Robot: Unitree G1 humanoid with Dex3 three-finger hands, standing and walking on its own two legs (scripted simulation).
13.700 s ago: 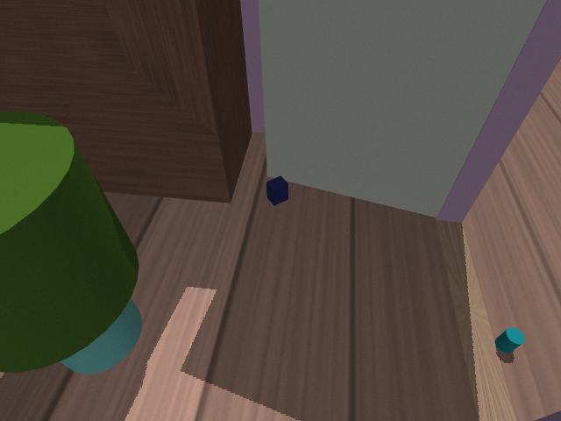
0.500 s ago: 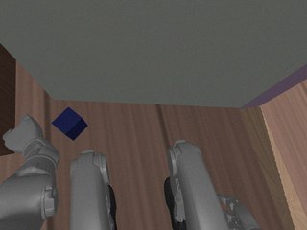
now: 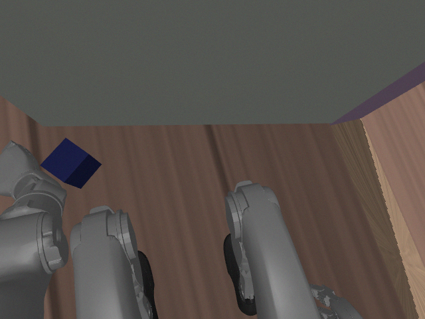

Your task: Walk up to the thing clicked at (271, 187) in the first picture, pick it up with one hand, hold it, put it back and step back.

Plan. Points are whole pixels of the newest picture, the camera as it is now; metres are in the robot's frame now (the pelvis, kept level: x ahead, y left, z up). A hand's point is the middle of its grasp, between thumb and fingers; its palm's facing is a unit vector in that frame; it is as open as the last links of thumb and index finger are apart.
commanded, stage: rise first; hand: left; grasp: from above
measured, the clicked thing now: (73, 164) +0.47 +0.28 -0.29
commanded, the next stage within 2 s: approach in 0.42 s
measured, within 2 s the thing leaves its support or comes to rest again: neither
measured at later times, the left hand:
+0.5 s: hand (38, 177) +0.42 +0.30 -0.18, palm faces -0.23 -0.33 -0.91, open 12.4 cm
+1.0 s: hand (74, 146) +0.49 +0.25 -0.22, palm faces -0.23 -0.34 -0.91, open 14.0 cm
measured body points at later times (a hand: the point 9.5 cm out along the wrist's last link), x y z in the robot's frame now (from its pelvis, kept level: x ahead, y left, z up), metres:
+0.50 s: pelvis +0.00 +0.00 -0.01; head +0.23 +0.04 +0.37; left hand +0.43 +0.32 -0.12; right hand +0.05 -0.26 -0.14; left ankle +0.09 +0.14 -0.31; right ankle +0.10 -0.12 -0.31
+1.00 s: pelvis +0.00 +0.00 -0.03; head +0.28 +0.04 +0.32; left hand +0.50 +0.26 -0.17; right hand -0.02 -0.26 -0.11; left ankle +0.09 +0.14 -0.31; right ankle +0.10 -0.12 -0.31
